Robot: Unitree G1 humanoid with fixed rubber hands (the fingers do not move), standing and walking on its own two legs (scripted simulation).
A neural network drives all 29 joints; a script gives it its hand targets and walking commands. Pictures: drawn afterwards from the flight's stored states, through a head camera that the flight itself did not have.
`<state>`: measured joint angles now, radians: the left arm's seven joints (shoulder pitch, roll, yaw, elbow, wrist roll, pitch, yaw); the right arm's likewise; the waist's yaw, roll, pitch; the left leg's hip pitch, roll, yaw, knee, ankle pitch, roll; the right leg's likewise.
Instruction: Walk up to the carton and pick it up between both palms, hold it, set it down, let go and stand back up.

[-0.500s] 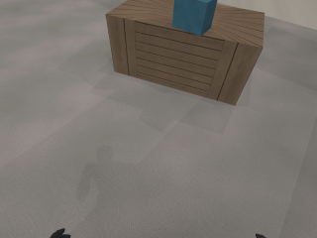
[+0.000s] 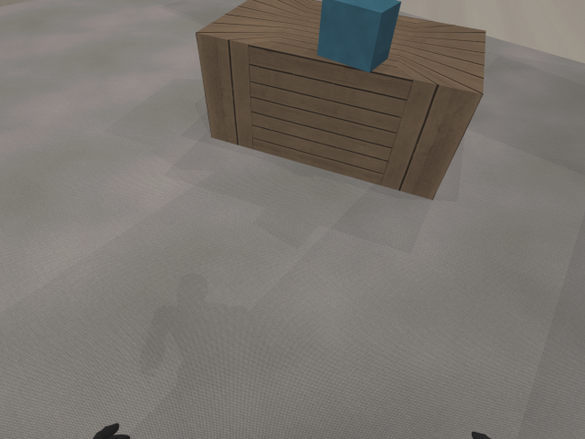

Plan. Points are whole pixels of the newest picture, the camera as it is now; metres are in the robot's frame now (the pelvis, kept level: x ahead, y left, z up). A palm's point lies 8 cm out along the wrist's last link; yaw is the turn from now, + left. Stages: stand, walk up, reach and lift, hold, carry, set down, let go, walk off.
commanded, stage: stand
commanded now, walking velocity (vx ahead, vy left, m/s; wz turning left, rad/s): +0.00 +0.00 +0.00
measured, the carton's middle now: (357, 29) +1.62 -0.29 -0.07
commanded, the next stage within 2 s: walk up in 0.52 s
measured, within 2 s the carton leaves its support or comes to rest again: neither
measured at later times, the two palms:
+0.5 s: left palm out of the picture +0.09 +0.28 -0.11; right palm out of the picture +0.08 -0.30 -0.10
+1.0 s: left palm out of the picture +0.12 +0.33 -0.11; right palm out of the picture +0.09 -0.31 -0.08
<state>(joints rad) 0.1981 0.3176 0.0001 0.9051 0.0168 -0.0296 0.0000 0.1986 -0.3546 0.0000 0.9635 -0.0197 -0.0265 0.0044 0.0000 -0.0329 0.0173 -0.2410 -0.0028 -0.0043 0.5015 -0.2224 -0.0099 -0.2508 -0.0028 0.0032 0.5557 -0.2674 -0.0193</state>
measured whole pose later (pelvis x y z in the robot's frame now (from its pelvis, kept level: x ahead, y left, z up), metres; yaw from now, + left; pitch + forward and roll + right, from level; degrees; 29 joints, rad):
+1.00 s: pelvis +0.03 +0.04 +0.00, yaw -4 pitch -3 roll +0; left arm 0.24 0.39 0.00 0.92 0.04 -0.03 -0.04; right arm 0.20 -0.47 -0.01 0.94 -0.02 -0.05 0.05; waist 0.00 -0.03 0.04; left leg -0.34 0.00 0.00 0.77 -0.46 0.00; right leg -0.19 0.00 0.09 0.54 -0.31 -0.02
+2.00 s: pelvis +0.49 +0.13 -0.02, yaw -17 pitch -6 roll -4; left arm 0.36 0.42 0.00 0.88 0.01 -0.07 0.00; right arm 0.17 -0.40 -0.01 0.73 0.00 -0.08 0.03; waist 0.06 -0.02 0.06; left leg -0.54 0.11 -0.09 0.84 -0.23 0.00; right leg 0.02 0.00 0.01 0.59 -0.52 -0.05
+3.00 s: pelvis +0.70 +0.00 -0.02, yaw -21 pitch -7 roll +3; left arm 0.35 0.44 0.00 0.85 0.02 -0.01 -0.05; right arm 0.33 -0.44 -0.01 0.80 0.00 -0.06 -0.02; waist 0.02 -0.06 0.06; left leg -0.35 0.05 0.00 1.14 -0.49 0.00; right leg -0.28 0.00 0.04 0.78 -0.39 -0.02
